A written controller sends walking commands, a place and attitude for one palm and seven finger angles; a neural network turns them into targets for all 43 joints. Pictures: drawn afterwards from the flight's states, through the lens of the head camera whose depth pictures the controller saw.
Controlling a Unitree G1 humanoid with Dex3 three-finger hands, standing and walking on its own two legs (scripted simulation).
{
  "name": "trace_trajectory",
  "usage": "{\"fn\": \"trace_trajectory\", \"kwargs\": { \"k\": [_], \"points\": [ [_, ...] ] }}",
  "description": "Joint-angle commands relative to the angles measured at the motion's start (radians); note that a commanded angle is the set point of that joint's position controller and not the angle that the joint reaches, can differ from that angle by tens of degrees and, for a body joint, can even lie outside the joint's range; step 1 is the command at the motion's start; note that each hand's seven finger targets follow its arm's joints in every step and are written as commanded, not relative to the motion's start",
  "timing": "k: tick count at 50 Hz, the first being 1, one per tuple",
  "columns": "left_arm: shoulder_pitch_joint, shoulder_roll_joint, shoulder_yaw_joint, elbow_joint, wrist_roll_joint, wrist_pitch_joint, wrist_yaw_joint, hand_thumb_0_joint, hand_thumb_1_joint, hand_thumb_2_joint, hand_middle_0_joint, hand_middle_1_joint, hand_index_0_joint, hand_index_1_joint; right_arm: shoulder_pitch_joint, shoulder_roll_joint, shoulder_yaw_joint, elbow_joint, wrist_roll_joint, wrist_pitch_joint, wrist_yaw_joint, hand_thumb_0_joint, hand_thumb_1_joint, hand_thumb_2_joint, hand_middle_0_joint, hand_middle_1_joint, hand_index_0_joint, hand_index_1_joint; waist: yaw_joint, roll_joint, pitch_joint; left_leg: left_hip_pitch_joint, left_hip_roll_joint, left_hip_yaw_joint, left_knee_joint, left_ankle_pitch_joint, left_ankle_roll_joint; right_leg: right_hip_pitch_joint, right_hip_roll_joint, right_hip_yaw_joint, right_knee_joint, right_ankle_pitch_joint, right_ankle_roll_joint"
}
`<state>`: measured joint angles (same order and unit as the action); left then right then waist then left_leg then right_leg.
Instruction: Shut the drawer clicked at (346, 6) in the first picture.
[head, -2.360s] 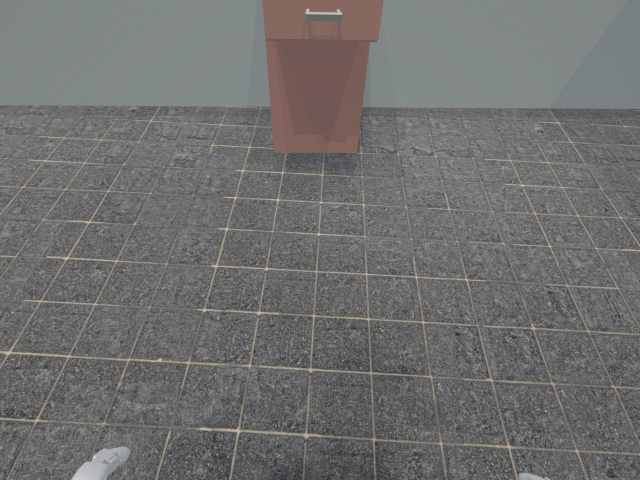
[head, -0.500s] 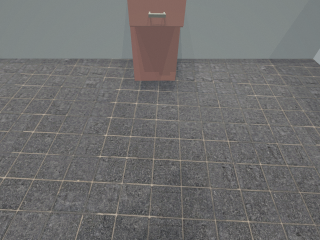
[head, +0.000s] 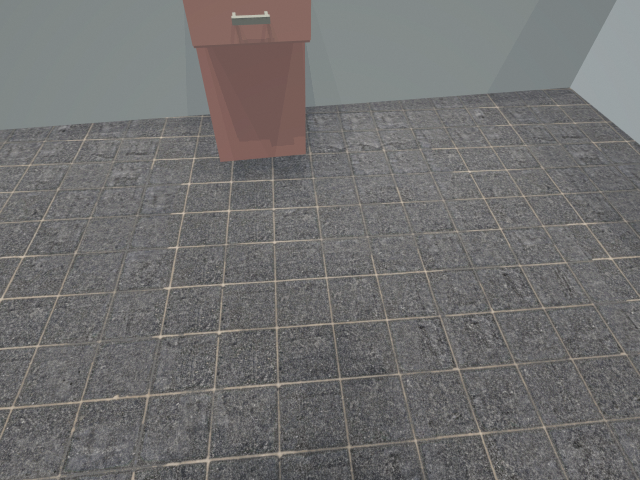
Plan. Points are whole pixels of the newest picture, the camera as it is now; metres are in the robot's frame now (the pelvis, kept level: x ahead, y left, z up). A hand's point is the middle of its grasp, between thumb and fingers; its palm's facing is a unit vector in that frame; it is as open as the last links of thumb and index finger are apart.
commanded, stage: walk to a spot facing it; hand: left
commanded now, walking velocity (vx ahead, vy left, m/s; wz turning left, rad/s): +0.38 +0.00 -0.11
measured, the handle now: (250, 17) +1.36 +0.28 +0.02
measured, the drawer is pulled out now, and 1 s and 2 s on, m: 0.30 0.30 0.30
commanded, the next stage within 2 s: turn to face it in 1.68 s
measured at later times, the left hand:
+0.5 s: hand out of the picture +0.15 +0.21 -0.20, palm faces +0.06 -0.99 -0.10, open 7.4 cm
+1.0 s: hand (232, 269) +0.52 +0.20 -0.16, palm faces -0.20 -0.97 -0.14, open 7.4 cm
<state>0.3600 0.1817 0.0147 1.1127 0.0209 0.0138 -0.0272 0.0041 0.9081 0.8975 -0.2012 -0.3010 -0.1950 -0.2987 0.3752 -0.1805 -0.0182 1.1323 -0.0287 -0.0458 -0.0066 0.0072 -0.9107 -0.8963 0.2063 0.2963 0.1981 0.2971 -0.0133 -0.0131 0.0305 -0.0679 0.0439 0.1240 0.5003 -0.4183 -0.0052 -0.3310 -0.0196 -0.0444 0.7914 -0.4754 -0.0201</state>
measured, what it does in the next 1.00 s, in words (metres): walks ahead: right foot, then left foot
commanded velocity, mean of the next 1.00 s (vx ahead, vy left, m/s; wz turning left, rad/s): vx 0.37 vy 0.00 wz -0.17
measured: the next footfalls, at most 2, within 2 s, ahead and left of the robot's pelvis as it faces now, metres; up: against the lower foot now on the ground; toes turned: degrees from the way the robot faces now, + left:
right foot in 0.06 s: +0.08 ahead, -0.12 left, +0.00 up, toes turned -6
left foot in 0.46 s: +0.34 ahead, +0.14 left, +0.00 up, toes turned +8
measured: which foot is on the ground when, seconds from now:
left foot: down 0.00-0.06, up 0.08-0.44, down 0.46-1.00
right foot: up 0.00-0.04, down 0.06-0.46, up 0.48-1.00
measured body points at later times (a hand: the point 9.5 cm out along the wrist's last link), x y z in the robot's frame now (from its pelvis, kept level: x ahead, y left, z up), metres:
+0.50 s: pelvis +0.21 +0.05 -0.02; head +0.23 +0.09 +0.43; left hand +0.15 +0.26 -0.19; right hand +0.32 -0.18 -0.14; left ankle +0.30 +0.13 -0.73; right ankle +0.05 -0.10 -0.70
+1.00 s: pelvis +0.41 +0.05 +0.01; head +0.43 +0.05 +0.45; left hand +0.53 +0.25 -0.15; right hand +0.24 -0.10 -0.14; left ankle +0.30 +0.13 -0.73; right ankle +0.51 -0.09 -0.69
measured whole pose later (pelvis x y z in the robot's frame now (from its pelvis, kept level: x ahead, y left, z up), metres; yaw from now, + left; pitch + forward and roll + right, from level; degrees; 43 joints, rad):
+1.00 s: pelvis +0.41 +0.05 +0.01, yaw -10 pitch -1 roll +0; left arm 0.14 0.15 0.06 1.05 0.03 0.02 -0.03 0.00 0.91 0.90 -0.20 -0.30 -0.19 -0.30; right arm 0.53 -0.08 -0.02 1.19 -0.03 -0.08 -0.03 0.01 -0.92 -0.90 0.20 0.30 0.20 0.30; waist -0.07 -0.01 0.06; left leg 0.09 0.00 0.31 0.29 -0.37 0.03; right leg -0.56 -0.09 -0.12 0.79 -0.15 -0.01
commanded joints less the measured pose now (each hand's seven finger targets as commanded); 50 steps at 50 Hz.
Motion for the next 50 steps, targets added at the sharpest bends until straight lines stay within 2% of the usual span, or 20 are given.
{"fn": "trace_trajectory", "kwargs": {
  "k": [1,2,3,4,5,9,13,18,19,21,22,23,24,25,27,29,32,42,48,50],
  "points": [
    [0.082,0.057,0.04,-0.058,0.002,-0.063,-0.002,0.0,0.9,0.9,-0.2,-0.3,-0.2,-0.3,-0.023,-0.178,-0.037,-0.029,0.006,-0.02,-0.018,0.0,-0.9,-0.9,0.2,0.3,0.2,0.3,0.093,0.068,0.011,-0.142,0.182,-0.087,0.037,0.364,0.098,0.201,0.012,-0.083,-0.275,0.213,-0.015],
    [0.228,0.13,0.057,-0.009,0.007,-0.073,0.01,0.0,0.9,0.9,-0.2,-0.3,-0.2,-0.3,-0.034,-0.146,-0.033,-0.045,0.02,-0.027,-0.011,0.0,-0.9,-0.9,0.2,0.3,0.2,0.3,0.15,-0.112,-0.078,-0.301,0.104,-0.003,0.275,0.349,0.056,0.423,-0.083,0.071,-0.338,0.188,-0.059],
    [0.357,0.218,0.083,0.025,0.003,-0.084,0.027,0.0,0.9,0.9,-0.2,-0.3,-0.2,-0.3,-0.085,-0.081,-0.019,-0.088,0.026,-0.038,-0.002,0.0,-0.9,-0.9,0.2,0.3,0.2,0.3,0.187,-0.355,-0.078,-0.526,-0.001,0.044,0.528,-0.047,0.021,0.521,-0.328,0.462,-0.506,0.202,-0.15],
    [0.357,0.225,0.077,0.029,-0.011,-0.084,0.035,0.0,0.9,0.9,-0.2,-0.3,-0.2,-0.3,-0.12,-0.105,-0.027,-0.106,0.02,-0.038,0.0,0.0,-0.9,-0.9,0.2,0.3,0.2,0.3,0.17,-0.261,-0.079,-0.597,0.01,-0.049,0.673,-0.132,0.028,0.526,-0.383,0.59,-0.555,0.24,-0.208],
    [0.286,0.207,0.075,0.012,-0.009,-0.083,0.041,0.0,0.9,0.9,-0.2,-0.3,-0.2,-0.3,-0.136,-0.094,-0.034,-0.1,0.02,-0.038,0.0,0.0,-0.9,-0.9,0.2,0.3,0.2,0.3,0.145,-0.145,-0.027,-0.64,0.049,-0.078,0.737,-0.074,0.03,0.471,-0.383,0.549,-0.541,0.209,-0.24],
    [0.119,0.096,0.046,-0.03,0.009,-0.09,0.051,0.0,0.9,0.9,-0.2,-0.3,-0.2,-0.3,-0.134,-0.026,-0.037,-0.08,0.005,-0.011,0.013,0.0,-0.9,-0.9,0.2,0.3,0.2,0.3,0.048,-0.018,0.108,-0.576,0.109,-0.083,0.667,0.069,0.002,0.181,-0.3,0.304,-0.58,0.299,-0.173],
    [0.085,0.101,0.045,-0.024,0.011,-0.099,0.049,0.0,0.9,0.9,-0.2,-0.3,-0.2,-0.3,-0.14,0.002,-0.041,-0.105,0.012,0.007,0.03,0.0,-0.9,-0.9,0.2,0.3,0.2,0.3,0.007,-0.091,0.118,-0.505,0.104,-0.04,0.456,0.168,-0.019,0.108,-0.228,0.142,-0.613,0.349,-0.145],
    [0.092,0.12,0.055,-0.011,0.009,-0.098,0.049,0.0,0.9,0.9,-0.2,-0.3,-0.2,-0.3,-0.231,-0.009,-0.041,-0.156,0.017,-0.013,0.043,0.0,-0.9,-0.9,0.2,0.3,0.2,0.3,0.029,-0.123,0.122,-0.397,0.064,0.006,0.222,0.228,0.0,0.149,-0.209,0.097,-0.58,0.395,-0.111],
    [0.087,0.122,0.059,-0.013,0.009,-0.097,0.05,0.0,0.9,0.9,-0.2,-0.3,-0.2,-0.3,-0.222,-0.018,-0.044,-0.158,0.016,-0.018,0.04,0.0,-0.9,-0.9,0.2,0.3,0.2,0.3,0.019,-0.122,0.111,-0.353,0.06,0.008,0.181,0.213,0.007,0.16,-0.215,0.099,-0.546,0.434,-0.108],
    [0.063,0.124,0.064,-0.017,0.004,-0.094,0.049,0.0,0.9,0.9,-0.2,-0.3,-0.2,-0.3,-0.044,-0.065,-0.058,-0.108,0.008,-0.029,0.024,0.0,-0.9,-0.9,0.2,0.3,0.2,0.3,-0.065,-0.031,0.008,-0.095,0.018,0.02,0.068,0.247,0.02,0.143,-0.166,0.038,-0.306,0.585,-0.077],
    [0.082,0.087,0.062,-0.024,0.001,-0.092,0.044,0.0,0.9,0.9,-0.2,-0.3,-0.2,-0.3,0.11,-0.147,-0.078,-0.068,0.0,-0.034,0.012,0.0,-0.9,-0.9,0.2,0.3,0.2,0.3,-0.121,0.121,-0.097,0.122,0.095,-0.087,0.022,0.207,0.043,0.048,-0.1,-0.002,-0.058,0.49,-0.045],
    [0.134,0.028,0.056,-0.045,-0.012,-0.084,0.032,0.0,0.9,0.9,-0.2,-0.3,-0.2,-0.3,0.22,-0.267,-0.109,-0.046,-0.013,-0.037,0.003,0.0,-0.9,-0.9,0.2,0.3,0.2,0.3,-0.128,0.427,-0.195,0.283,0.375,-0.5,-0.145,0.136,0.126,-0.181,0.051,-0.082,0.303,-0.021,0.005],
    [0.083,0.043,0.056,-0.076,-0.005,-0.085,0.034,0.0,0.9,0.9,-0.2,-0.3,-0.2,-0.3,0.214,-0.272,-0.1,-0.043,0.002,-0.023,-0.004,0.0,-0.9,-0.9,0.2,0.3,0.2,0.3,-0.117,0.382,-0.186,0.232,0.437,-0.64,-0.265,0.05,0.158,-0.258,0.045,0.041,0.488,-0.103,-0.013],
    [0.042,0.058,0.059,-0.072,-0.002,-0.08,0.037,0.0,0.9,0.9,-0.2,-0.3,-0.2,-0.3,0.113,-0.209,-0.087,-0.058,0.004,-0.02,-0.008,0.0,-0.9,-0.9,0.2,0.3,0.2,0.3,-0.085,0.289,-0.111,0.11,0.412,-0.565,-0.301,-0.053,0.133,-0.279,-0.017,0.077,0.566,-0.009,-0.022],
    [-0.02,0.039,0.06,-0.063,0.006,-0.074,0.018,0.0,0.9,0.9,-0.2,-0.3,-0.2,-0.3,-0.025,-0.103,-0.058,-0.103,0.003,-0.036,-0.009,0.0,-0.9,-0.9,0.2,0.3,0.2,0.3,-0.028,0.084,0.041,-0.098,0.358,-0.393,-0.305,0.042,0.121,-0.295,-0.092,0.068,0.553,0.147,-0.008],
    [0.014,-0.004,0.056,-0.048,0.015,-0.052,0.014,0.0,0.9,0.9,-0.2,-0.3,-0.2,-0.3,-0.025,-0.056,-0.043,-0.085,0.005,-0.054,-0.014,0.0,-0.9,-0.9,0.2,0.3,0.2,0.3,0.014,0.088,0.05,-0.163,0.285,-0.22,-0.305,0.227,0.069,-0.224,-0.099,0.066,0.493,0.223,0.01],
    [0.042,-0.016,0.062,-0.046,0.016,-0.027,0.016,0.0,0.9,0.9,-0.2,-0.3,-0.2,-0.3,-0.012,-0.025,-0.049,-0.082,0.01,-0.062,-0.02,0.0,-0.9,-0.9,0.2,0.3,0.2,0.3,0.038,0.106,0.017,-0.134,0.244,-0.101,-0.321,0.326,0.06,-0.243,-0.094,0.056,0.448,0.298,0.025],
    [-0.206,0.012,0.059,-0.127,0.012,-0.012,0.002,0.0,0.9,0.9,-0.2,-0.3,-0.2,-0.3,0.155,-0.042,-0.032,-0.009,0.012,-0.06,-0.03,0.0,-0.9,-0.9,0.2,0.3,0.2,0.3,-0.013,0.083,0.108,0.084,0.261,-0.023,-0.333,0.539,0.078,-0.428,-0.101,-0.008,0.184,0.378,0.037],
    [-0.354,-0.007,0.044,-0.173,0.007,-0.027,-0.001,0.0,0.9,0.9,-0.2,-0.3,-0.2,-0.3,0.251,-0.046,-0.026,0.044,-0.002,-0.049,-0.031,0.0,-0.9,-0.9,0.2,0.3,0.2,0.3,-0.063,0.082,0.154,0.152,0.286,0.022,-0.3,0.633,0.124,-0.363,-0.075,-0.075,-0.048,0.299,-0.005],
    [-0.329,-0.007,0.043,-0.169,0.006,-0.036,0.001,0.0,0.9,0.9,-0.2,-0.3,-0.2,-0.3,0.246,-0.061,-0.028,0.051,-0.002,-0.045,-0.031,0.0,-0.9,-0.9,0.2,0.3,0.2,0.3,-0.042,0.104,0.131,0.167,0.286,0.059,-0.231,0.818,0.124,-0.273,-0.037,-0.109,-0.114,0.245,-0.032]
  ]
}}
